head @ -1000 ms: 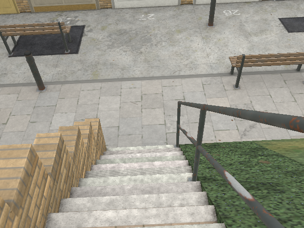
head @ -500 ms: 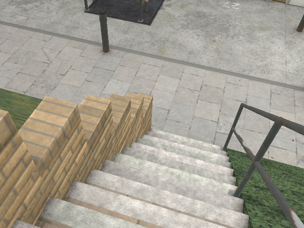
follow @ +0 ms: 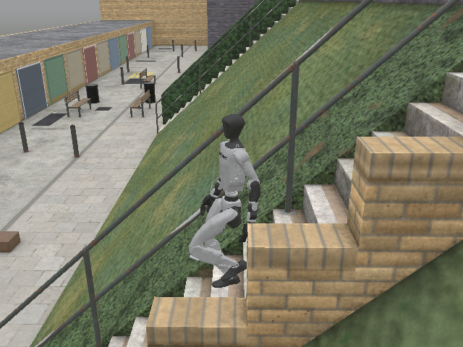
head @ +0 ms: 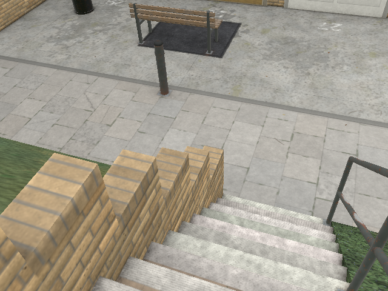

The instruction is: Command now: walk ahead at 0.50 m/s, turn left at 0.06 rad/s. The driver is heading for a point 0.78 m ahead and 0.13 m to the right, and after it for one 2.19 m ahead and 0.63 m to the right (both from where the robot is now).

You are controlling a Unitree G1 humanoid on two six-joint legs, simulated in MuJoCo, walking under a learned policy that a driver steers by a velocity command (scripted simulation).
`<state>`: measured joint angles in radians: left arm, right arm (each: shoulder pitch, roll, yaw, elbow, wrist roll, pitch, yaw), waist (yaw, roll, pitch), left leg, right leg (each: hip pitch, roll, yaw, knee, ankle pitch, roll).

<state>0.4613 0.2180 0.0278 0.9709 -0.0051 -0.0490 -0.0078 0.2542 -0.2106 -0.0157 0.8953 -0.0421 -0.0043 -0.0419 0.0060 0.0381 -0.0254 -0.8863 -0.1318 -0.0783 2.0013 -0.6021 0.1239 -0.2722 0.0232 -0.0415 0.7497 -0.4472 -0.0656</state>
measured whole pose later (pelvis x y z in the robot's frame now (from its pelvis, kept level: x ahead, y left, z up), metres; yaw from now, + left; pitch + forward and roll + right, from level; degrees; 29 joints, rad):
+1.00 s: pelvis +0.49 -0.02 -0.44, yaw -1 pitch -3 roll +1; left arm 0.55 0.19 0.00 1.09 0.02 -0.04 -0.02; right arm 0.23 -0.18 -0.02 0.97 -0.04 0.01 -0.04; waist 0.01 0.01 0.00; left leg -0.98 -0.06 -0.09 1.71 -0.28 0.07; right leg -0.27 0.06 -0.06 0.87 -0.55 -0.11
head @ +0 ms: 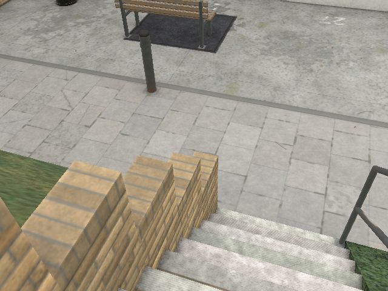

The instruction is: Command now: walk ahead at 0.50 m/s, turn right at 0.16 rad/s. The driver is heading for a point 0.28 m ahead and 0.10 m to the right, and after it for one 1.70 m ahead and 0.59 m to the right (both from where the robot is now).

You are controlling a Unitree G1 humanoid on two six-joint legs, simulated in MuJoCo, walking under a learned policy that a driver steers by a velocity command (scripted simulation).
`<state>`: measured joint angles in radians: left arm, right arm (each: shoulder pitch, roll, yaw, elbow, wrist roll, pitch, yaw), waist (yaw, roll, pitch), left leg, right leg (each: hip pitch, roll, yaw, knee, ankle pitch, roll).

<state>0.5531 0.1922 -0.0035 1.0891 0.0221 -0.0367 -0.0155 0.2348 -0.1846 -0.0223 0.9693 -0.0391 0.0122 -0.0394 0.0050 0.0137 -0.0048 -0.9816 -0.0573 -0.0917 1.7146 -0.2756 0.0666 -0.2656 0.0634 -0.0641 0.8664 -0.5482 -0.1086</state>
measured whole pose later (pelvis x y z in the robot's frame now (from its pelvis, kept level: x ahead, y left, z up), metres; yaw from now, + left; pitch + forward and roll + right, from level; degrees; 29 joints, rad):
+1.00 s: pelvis +0.29 -0.11 -0.29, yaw -29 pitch -4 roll +6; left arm -0.05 0.25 0.06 0.72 -0.04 0.03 -0.06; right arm 0.49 -0.25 -0.02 0.87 -0.03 -0.01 -0.04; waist -0.14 -0.05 0.01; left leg -0.21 0.26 0.29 1.22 -0.84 -0.11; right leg -0.47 -0.14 0.08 0.49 0.53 0.04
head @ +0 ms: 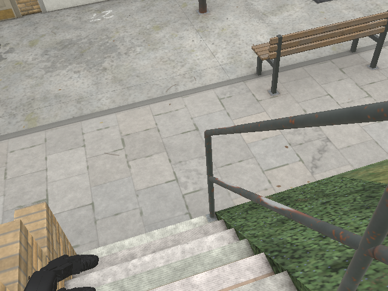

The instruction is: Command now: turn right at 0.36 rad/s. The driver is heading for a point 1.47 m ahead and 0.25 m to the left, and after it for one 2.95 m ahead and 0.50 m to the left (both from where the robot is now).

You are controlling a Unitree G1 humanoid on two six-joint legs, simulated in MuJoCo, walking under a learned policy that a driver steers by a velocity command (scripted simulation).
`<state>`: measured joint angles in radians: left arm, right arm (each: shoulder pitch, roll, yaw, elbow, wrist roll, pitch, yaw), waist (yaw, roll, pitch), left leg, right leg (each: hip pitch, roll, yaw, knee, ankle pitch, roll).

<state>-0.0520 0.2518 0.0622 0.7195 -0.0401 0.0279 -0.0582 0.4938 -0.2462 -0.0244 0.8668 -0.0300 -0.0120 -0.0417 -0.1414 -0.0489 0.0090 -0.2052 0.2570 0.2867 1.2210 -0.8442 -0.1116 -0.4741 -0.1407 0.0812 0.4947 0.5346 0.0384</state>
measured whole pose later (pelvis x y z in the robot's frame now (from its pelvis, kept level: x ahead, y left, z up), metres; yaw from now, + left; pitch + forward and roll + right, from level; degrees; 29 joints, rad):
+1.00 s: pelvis +0.10 +0.01 -0.08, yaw -4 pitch -1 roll -2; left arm 0.10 0.25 0.03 0.83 0.03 0.08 -0.02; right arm 0.63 -0.18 0.05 0.95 0.00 0.00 -0.01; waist -0.13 -0.06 -0.04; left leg -0.21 -0.08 -0.20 0.53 -0.31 0.05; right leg -0.62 0.11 0.10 1.03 -0.13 0.06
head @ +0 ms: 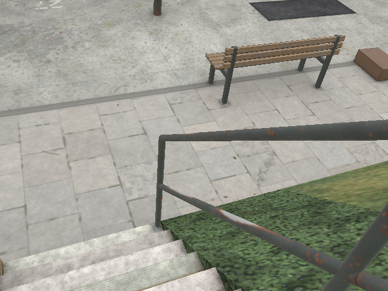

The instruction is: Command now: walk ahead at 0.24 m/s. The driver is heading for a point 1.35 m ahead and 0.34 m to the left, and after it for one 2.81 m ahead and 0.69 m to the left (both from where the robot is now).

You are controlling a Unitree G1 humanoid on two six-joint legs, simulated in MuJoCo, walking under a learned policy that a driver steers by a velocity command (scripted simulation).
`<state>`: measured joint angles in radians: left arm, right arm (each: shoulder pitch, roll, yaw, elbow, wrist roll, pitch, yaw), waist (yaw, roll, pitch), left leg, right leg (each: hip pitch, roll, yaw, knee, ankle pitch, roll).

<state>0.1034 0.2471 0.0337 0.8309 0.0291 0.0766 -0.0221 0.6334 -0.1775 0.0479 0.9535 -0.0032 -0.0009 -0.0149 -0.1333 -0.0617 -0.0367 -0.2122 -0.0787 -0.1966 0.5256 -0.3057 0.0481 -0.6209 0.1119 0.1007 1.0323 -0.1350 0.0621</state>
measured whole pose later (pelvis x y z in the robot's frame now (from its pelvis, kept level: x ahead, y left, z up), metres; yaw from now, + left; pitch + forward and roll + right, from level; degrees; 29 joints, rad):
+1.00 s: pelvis +0.44 -0.02 -0.34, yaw +2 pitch -3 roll +4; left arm 0.17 0.20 0.03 0.95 0.02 -0.04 -0.01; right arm 0.54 -0.14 0.00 1.10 -0.02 -0.06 -0.03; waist -0.07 -0.09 -0.04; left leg -0.19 -0.13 0.04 1.24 -0.92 0.09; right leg -0.49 -0.05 0.01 0.61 0.52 -0.05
